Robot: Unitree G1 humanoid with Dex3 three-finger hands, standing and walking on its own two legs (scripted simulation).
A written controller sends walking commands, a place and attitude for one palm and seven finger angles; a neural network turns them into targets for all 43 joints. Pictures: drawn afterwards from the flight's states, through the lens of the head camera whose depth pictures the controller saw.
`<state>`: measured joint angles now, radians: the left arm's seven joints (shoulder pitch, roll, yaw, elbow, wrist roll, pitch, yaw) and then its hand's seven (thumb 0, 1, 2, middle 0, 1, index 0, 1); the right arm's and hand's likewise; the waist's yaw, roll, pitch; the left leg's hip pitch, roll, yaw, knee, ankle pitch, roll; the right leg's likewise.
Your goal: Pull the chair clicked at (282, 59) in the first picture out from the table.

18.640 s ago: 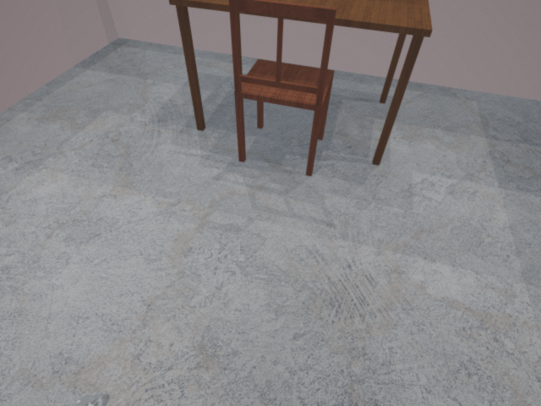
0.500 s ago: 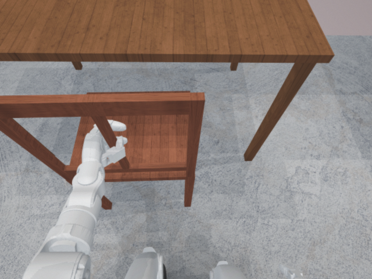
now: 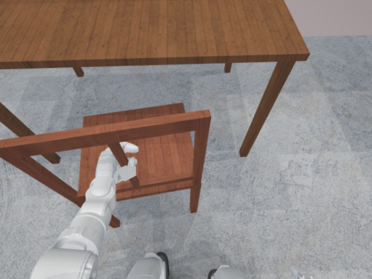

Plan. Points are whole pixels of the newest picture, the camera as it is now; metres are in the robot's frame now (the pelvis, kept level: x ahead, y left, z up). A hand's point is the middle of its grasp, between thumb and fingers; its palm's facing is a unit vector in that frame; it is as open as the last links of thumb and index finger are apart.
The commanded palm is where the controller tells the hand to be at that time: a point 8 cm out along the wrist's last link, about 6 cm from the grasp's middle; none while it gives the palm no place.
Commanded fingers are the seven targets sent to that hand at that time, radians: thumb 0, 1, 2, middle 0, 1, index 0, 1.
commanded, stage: step backward, pulling the chair out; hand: left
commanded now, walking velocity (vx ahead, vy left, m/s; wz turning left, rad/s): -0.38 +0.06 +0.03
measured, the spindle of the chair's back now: (126, 166) +0.39 +0.16 -0.09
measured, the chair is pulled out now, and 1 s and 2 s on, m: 0.13 0.22 0.41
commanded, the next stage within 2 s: none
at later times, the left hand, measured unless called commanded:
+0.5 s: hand (129, 190) +0.31 +0.14 -0.06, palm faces +0.05 -0.98 -0.17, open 5.1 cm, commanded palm +0.30 +0.19 -0.05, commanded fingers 0.00 0.90 0.90 -0.50 -1.45 -0.50 -1.45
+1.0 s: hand (128, 200) +0.29 +0.14 -0.06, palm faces +0.05 -0.98 -0.19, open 5.2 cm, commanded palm +0.27 +0.19 -0.05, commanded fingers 0.00 0.90 0.90 -0.50 -1.45 -0.50 -1.45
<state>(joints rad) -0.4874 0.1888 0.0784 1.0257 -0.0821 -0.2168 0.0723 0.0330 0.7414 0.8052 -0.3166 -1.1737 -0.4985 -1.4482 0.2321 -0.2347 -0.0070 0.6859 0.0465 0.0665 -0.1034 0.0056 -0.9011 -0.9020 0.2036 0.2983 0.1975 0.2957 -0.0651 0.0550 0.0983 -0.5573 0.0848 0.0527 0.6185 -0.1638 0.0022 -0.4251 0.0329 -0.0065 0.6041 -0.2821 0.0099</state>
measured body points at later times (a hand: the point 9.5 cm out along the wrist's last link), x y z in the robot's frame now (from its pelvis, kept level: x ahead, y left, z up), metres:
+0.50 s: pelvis -0.05 +0.00 -0.01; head +0.02 -0.01 +0.43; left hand +0.30 +0.19 -0.05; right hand +0.05 -0.25 -0.14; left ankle +0.09 +0.12 -0.72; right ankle +0.01 -0.13 -0.72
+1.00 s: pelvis -0.08 -0.01 +0.00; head +0.02 -0.01 +0.44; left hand +0.28 +0.19 -0.05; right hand +0.03 -0.25 -0.14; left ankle -0.06 +0.14 -0.71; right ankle -0.02 -0.13 -0.72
